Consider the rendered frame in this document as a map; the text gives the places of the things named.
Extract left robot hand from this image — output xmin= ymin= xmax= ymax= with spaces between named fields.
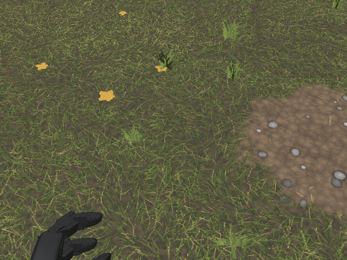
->
xmin=30 ymin=211 xmax=111 ymax=260

